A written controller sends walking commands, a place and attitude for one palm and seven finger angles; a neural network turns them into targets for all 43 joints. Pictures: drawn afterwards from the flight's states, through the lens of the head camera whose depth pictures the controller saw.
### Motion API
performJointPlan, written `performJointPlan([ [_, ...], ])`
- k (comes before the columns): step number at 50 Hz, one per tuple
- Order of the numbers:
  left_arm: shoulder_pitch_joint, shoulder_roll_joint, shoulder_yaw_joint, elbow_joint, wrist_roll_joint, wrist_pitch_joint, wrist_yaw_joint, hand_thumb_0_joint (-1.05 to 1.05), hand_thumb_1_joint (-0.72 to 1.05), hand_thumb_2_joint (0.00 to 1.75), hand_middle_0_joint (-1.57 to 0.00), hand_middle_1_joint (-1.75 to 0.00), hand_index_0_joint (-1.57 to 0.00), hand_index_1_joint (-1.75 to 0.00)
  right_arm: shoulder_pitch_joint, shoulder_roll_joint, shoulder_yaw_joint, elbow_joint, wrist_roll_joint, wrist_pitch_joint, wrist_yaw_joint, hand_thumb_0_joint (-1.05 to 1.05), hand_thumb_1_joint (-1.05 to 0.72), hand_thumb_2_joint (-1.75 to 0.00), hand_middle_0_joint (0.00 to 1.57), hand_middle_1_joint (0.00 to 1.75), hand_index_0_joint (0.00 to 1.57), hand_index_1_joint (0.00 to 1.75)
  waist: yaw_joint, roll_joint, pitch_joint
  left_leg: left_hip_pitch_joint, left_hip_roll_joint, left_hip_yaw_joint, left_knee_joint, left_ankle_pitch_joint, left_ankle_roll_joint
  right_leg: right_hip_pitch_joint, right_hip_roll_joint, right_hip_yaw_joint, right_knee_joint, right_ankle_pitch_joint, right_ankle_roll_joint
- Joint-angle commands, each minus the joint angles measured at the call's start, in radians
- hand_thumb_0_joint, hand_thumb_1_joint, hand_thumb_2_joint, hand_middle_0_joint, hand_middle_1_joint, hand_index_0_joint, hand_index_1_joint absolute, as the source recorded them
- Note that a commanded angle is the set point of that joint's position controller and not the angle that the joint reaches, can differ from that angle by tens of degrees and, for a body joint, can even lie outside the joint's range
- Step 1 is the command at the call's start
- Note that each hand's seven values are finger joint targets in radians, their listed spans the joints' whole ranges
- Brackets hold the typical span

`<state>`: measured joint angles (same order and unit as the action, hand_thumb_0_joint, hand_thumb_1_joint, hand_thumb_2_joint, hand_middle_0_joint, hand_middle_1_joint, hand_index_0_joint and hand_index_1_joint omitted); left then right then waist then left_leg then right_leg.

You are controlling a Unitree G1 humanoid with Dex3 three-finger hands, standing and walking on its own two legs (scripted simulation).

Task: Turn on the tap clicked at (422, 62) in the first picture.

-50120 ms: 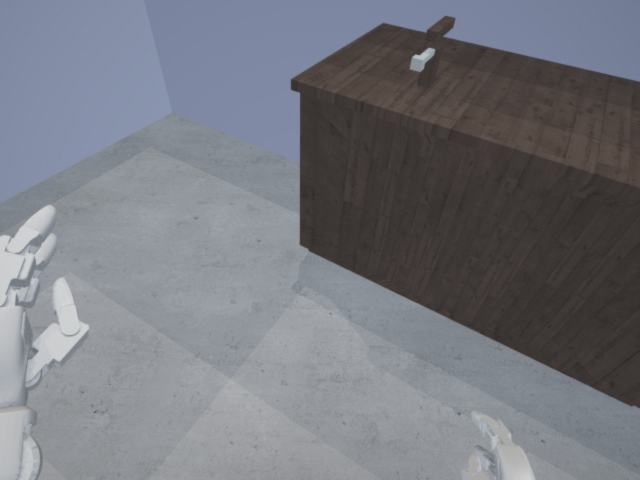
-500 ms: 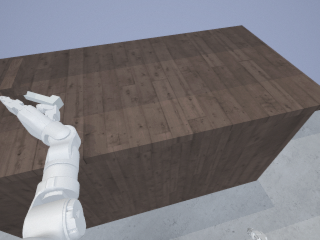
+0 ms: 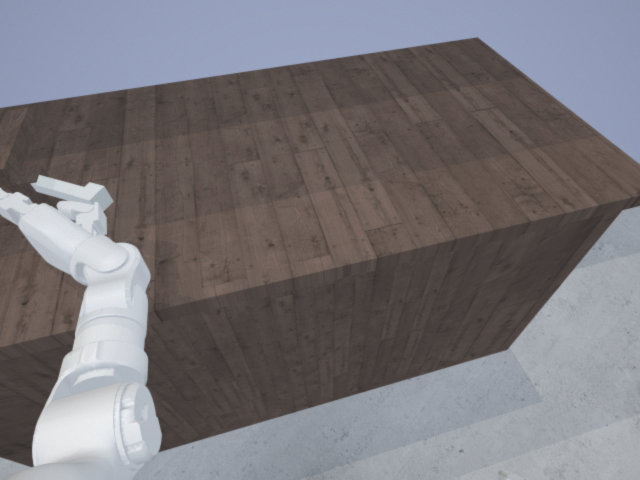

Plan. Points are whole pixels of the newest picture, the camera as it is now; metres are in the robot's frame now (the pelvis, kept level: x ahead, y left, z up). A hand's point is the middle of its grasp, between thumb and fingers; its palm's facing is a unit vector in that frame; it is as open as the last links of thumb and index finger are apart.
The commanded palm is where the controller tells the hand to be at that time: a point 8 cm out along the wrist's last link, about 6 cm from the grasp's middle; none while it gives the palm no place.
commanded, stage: push the lever round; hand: left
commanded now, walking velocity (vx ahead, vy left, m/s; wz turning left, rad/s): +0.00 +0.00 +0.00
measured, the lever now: (94, 198) +0.43 +0.31 +0.13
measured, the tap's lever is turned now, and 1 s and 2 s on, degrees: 55 55 55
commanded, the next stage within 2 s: none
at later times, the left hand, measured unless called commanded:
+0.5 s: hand (97, 211) +0.41 +0.30 +0.13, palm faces +0.88 -0.47 -0.07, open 8.5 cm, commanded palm +0.40 +0.32 +0.12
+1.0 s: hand (96, 211) +0.41 +0.30 +0.13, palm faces +0.88 -0.47 -0.08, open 8.5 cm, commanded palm +0.41 +0.31 +0.12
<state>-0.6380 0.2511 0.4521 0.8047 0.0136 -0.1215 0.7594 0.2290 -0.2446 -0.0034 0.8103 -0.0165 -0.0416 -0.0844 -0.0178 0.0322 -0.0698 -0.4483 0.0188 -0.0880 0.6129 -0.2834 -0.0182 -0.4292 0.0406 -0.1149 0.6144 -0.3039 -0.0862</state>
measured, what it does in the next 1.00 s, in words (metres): stands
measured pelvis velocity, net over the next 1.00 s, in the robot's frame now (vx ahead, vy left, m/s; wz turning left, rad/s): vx -0.03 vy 0.00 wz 0.00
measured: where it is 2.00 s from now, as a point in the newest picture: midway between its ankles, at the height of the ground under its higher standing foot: outside the picture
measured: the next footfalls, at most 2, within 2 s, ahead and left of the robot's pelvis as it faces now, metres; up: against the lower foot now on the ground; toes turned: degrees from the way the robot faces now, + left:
none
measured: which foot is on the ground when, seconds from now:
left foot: down 0.00-1.00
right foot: down 0.00-1.00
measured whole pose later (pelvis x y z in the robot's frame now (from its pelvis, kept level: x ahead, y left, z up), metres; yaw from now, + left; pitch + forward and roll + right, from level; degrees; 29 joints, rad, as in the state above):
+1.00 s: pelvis -0.03 +0.00 -0.01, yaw +0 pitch +8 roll +0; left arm -0.75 0.33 0.48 0.96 0.04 -0.11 0.77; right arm 0.25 -0.25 0.00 0.81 -0.02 0.03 -0.07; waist -0.06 0.03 -0.09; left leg -0.55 0.03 -0.10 0.69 -0.29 0.00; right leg -0.52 0.05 -0.13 0.67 -0.29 -0.09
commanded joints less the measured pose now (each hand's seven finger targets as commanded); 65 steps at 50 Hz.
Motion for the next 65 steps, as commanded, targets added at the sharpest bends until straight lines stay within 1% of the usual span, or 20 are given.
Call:
performJointPlan([
  [1, -0.539, 0.266, -0.088, -0.190, 0.034, -0.022, -0.106, 0.00, 0.90, 0.90, -0.15, -0.15, -0.15, -0.15, -0.033, -0.132, -0.045, -0.118, 0.001, -0.030, -0.009, 0.00, -0.90, -0.90, 0.20, 0.30, 0.20, 0.30, -0.073, -0.048, -0.237, 0.024, -0.026, 0.070, -0.036, 0.008, 0.061, 0.129, -0.097, 0.184, -0.178, 0.064, 0.113],
  [9, -0.538, 0.340, -0.031, -0.151, 0.040, -0.012, -0.109, 0.00, 0.90, 0.90, -0.15, -0.15, -0.15, -0.15, -0.021, -0.139, -0.046, -0.115, -0.001, -0.007, -0.009, 0.00, -0.90, -0.90, 0.20, 0.30, 0.20, 0.30, -0.069, -0.058, -0.241, -0.016, -0.027, 0.059, -0.025, 0.005, 0.059, 0.147, -0.108, 0.195, -0.169, 0.092, 0.120],
  [11, -0.553, 0.311, -0.061, -0.147, 0.039, -0.011, -0.115, 0.00, 0.90, 0.90, -0.15, -0.15, -0.15, -0.15, -0.025, -0.135, -0.043, -0.121, 0.000, -0.003, -0.009, 0.00, -0.90, -0.90, 0.20, 0.30, 0.20, 0.30, -0.079, -0.055, -0.227, -0.015, -0.026, 0.061, -0.025, -0.008, 0.059, 0.125, -0.105, 0.196, -0.176, 0.044, 0.121],
  [14, -0.553, 0.349, -0.037, -0.133, 0.036, -0.010, -0.113, 0.00, 0.90, 0.90, -0.15, -0.15, -0.15, -0.15, -0.029, -0.140, -0.045, -0.117, 0.002, 0.005, -0.011, 0.00, -0.90, -0.90, 0.20, 0.30, 0.20, 0.30, -0.073, -0.050, -0.219, -0.038, -0.022, 0.055, -0.013, -0.022, 0.057, 0.124, -0.115, 0.218, -0.191, 0.002, 0.123],
  [15, -0.571, 0.333, -0.060, -0.147, 0.035, -0.012, -0.115, 0.00, 0.90, 0.90, -0.15, -0.15, -0.15, -0.15, -0.031, -0.138, -0.042, -0.122, 0.003, 0.006, -0.011, 0.00, -0.90, -0.90, 0.20, 0.30, 0.20, 0.30, -0.082, -0.035, -0.232, -0.031, -0.023, 0.057, -0.012, -0.022, 0.058, 0.118, -0.113, 0.216, -0.187, -0.007, 0.122],
  [18, -0.563, 0.341, -0.050, -0.130, 0.030, -0.011, -0.111, 0.00, 0.90, 0.90, -0.15, -0.15, -0.15, -0.15, -0.033, -0.139, -0.042, -0.122, 0.001, 0.009, -0.009, 0.00, -0.90, -0.90, 0.20, 0.30, 0.20, 0.30, -0.082, -0.073, -0.226, -0.055, -0.022, 0.056, -0.002, -0.032, 0.056, 0.118, -0.120, 0.229, -0.197, -0.039, 0.133],
  [21, -0.587, 0.350, -0.041, -0.138, 0.038, -0.016, -0.107, 0.00, 0.90, 0.90, -0.15, -0.15, -0.15, -0.15, -0.025, -0.137, -0.046, -0.119, -0.001, 0.016, -0.007, 0.00, -0.90, -0.90, 0.20, 0.30, 0.20, 0.30, -0.082, -0.036, -0.260, -0.045, -0.023, 0.051, -0.001, -0.020, 0.057, 0.128, -0.118, 0.222, -0.175, 0.015, 0.128],
  [24, -0.568, 0.395, -0.005, -0.098, 0.045, -0.008, -0.105, 0.00, 0.90, 0.90, -0.15, -0.15, -0.15, -0.15, -0.021, -0.144, -0.045, -0.114, -0.002, 0.024, -0.006, 0.00, -0.90, -0.90, 0.20, 0.30, 0.20, 0.30, -0.078, -0.045, -0.234, -0.075, -0.022, 0.049, 0.006, -0.028, 0.055, 0.130, -0.123, 0.233, -0.180, 0.003, 0.128],
  [28, -0.601, 0.381, -0.014, -0.116, 0.048, -0.014, -0.102, 0.00, 0.90, 0.90, -0.15, -0.15, -0.15, -0.15, -0.011, -0.139, -0.046, -0.119, -0.006, 0.025, -0.002, 0.00, -0.90, -0.90, 0.20, 0.30, 0.20, 0.30, -0.086, -0.058, -0.267, -0.081, -0.026, 0.050, 0.010, -0.021, 0.056, 0.145, -0.123, 0.233, -0.165, 0.045, 0.135],
  [29, -0.582, 0.409, 0.012, -0.094, 0.054, -0.012, -0.101, 0.00, 0.90, 0.90, -0.15, -0.15, -0.15, -0.15, -0.009, -0.143, -0.049, -0.114, -0.008, 0.032, -0.002, 0.00, -0.90, -0.90, 0.20, 0.30, 0.20, 0.30, -0.081, -0.057, -0.257, -0.094, -0.025, 0.047, 0.014, -0.025, 0.055, 0.144, -0.124, 0.235, -0.166, 0.042, 0.135],
  [34, -0.629, 0.408, -0.017, -0.086, 0.061, -0.008, -0.103, 0.00, 0.90, 0.90, -0.15, -0.15, -0.15, -0.15, -0.014, -0.143, -0.047, -0.114, -0.007, 0.038, -0.001, 0.00, -0.90, -0.90, 0.20, 0.30, 0.20, 0.30, -0.090, -0.034, -0.236, -0.102, -0.021, 0.046, 0.025, -0.048, 0.055, 0.101, -0.120, 0.244, -0.188, -0.084, 0.127],
  [37, -0.627, 0.385, -0.035, -0.062, 0.057, -0.009, -0.099, 0.00, 0.90, 0.90, -0.15, -0.15, -0.15, -0.15, -0.007, -0.143, -0.046, -0.113, -0.007, 0.033, -0.001, 0.00, -0.90, -0.90, 0.20, 0.30, 0.20, 0.30, -0.099, -0.071, -0.237, -0.102, -0.020, 0.050, 0.028, -0.057, 0.057, 0.086, -0.114, 0.239, -0.190, -0.117, 0.131],
  [38, -0.631, 0.390, -0.039, -0.065, 0.057, -0.007, -0.100, 0.00, 0.90, 0.90, -0.15, -0.15, -0.15, -0.15, -0.013, -0.144, -0.045, -0.114, -0.006, 0.034, -0.001, 0.00, -0.90, -0.90, 0.20, 0.30, 0.20, 0.30, -0.097, -0.054, -0.237, -0.111, -0.020, 0.051, 0.033, -0.061, 0.055, 0.084, -0.118, 0.248, -0.195, -0.139, 0.131],
  [49, -0.668, 0.402, -0.035, -0.052, 0.063, -0.013, -0.086, 0.00, 0.90, 0.90, -0.15, -0.15, -0.15, -0.15, 0.002, -0.147, -0.046, -0.103, -0.009, 0.038, 0.002, 0.00, -0.90, -0.90, 0.20, 0.30, 0.20, 0.30, -0.100, -0.029, -0.251, -0.104, -0.019, 0.046, 0.035, -0.065, 0.058, 0.067, -0.103, 0.231, -0.181, -0.144, 0.117],
  [50, -0.667, 0.374, -0.058, -0.048, 0.061, -0.009, -0.088, 0.00, 0.90, 0.90, -0.15, -0.15, -0.15, -0.15, 0.000, -0.143, -0.042, -0.109, -0.008, 0.036, 0.002, 0.00, -0.90, -0.90, 0.20, 0.30, 0.20, 0.30, -0.107, -0.026, -0.242, -0.104, -0.020, 0.051, 0.034, -0.067, 0.059, 0.059, -0.101, 0.231, -0.180, -0.149, 0.119],
  [53, -0.679, 0.398, -0.041, -0.052, 0.065, -0.011, -0.082, 0.00, 0.90, 0.90, -0.15, -0.15, -0.15, -0.15, 0.002, -0.144, -0.043, -0.104, -0.010, 0.037, 0.004, 0.00, -0.90, -0.90, 0.20, 0.30, 0.20, 0.30, -0.105, -0.033, -0.252, -0.110, -0.020, 0.051, 0.039, -0.072, 0.058, 0.064, -0.103, 0.234, -0.185, -0.169, 0.118],
  [56, -0.681, 0.368, -0.064, -0.048, 0.064, -0.009, -0.081, 0.00, 0.90, 0.90, -0.15, -0.15, -0.15, -0.15, -0.001, -0.143, -0.042, -0.107, -0.010, 0.037, 0.004, 0.00, -0.90, -0.90, 0.20, 0.30, 0.20, 0.30, -0.109, -0.032, -0.246, -0.104, -0.021, 0.052, 0.038, -0.074, 0.059, 0.051, -0.099, 0.231, -0.183, -0.171, 0.118],
  [59, -0.671, 0.402, -0.043, -0.030, 0.067, -0.001, -0.081, 0.00, 0.90, 0.90, -0.15, -0.15, -0.15, -0.15, -0.003, -0.147, -0.044, -0.101, -0.008, 0.045, 0.001, 0.00, -0.90, -0.90, 0.20, 0.30, 0.20, 0.30, -0.103, -0.039, -0.230, -0.118, -0.017, 0.050, 0.043, -0.075, 0.057, 0.053, -0.102, 0.234, -0.187, -0.183, 0.117],
  [63, -0.680, 0.387, -0.056, -0.035, 0.062, 0.000, -0.079, 0.00, 0.90, 0.90, -0.15, -0.15, -0.15, -0.15, -0.004, -0.144, -0.041, -0.104, -0.007, 0.044, -0.001, 0.00, -0.90, -0.90, 0.20, 0.30, 0.20, 0.30, -0.107, -0.047, -0.240, -0.113, -0.019, 0.054, 0.043, -0.081, 0.058, 0.051, -0.098, 0.231, -0.187, -0.201, 0.116],
  [65, -0.692, 0.366, -0.073, -0.054, 0.062, -0.005, -0.077, 0.00, 0.90, 0.90, -0.15, -0.15, -0.15, -0.15, -0.008, -0.143, -0.041, -0.107, -0.007, 0.045, -0.001, 0.00, -0.90, -0.90, 0.20, 0.30, 0.20, 0.30, -0.111, -0.018, -0.244, -0.092, -0.020, 0.054, 0.037, -0.075, 0.060, 0.039, -0.092, 0.222, -0.179, -0.182, 0.110],
])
